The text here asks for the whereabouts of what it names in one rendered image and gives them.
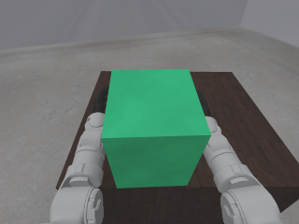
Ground pedestal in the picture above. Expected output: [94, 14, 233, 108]
[56, 71, 299, 224]

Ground robot right hand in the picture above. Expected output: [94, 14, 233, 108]
[196, 89, 211, 117]

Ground left robot forearm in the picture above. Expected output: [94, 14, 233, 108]
[50, 112, 106, 215]

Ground carton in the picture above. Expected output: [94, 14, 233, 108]
[101, 69, 211, 189]

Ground robot right upper arm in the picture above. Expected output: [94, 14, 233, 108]
[221, 185, 283, 224]

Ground robot left upper arm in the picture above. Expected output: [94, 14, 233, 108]
[40, 186, 104, 224]

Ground robot left hand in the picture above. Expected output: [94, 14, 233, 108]
[92, 86, 109, 114]

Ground right robot forearm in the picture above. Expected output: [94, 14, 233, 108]
[203, 116, 282, 221]

